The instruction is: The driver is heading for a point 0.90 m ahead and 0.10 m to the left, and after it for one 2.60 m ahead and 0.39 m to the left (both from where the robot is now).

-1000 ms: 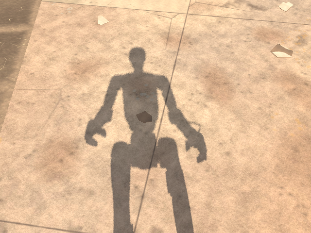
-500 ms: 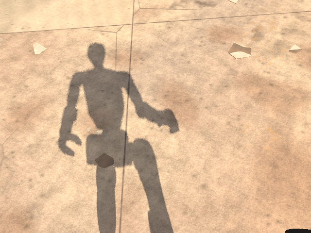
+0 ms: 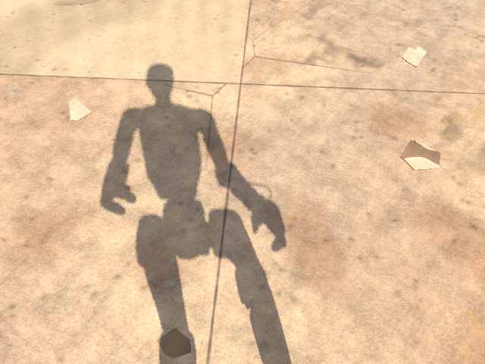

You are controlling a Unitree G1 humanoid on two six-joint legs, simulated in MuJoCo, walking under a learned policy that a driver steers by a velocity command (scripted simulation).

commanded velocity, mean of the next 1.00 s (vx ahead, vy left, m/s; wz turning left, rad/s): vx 0.50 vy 0.00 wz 0.36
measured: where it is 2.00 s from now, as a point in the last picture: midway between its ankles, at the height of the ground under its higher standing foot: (172, 228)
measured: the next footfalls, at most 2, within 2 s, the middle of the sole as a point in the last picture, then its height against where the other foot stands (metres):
right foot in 0.26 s outside the picture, level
left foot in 0.76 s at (151, 347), level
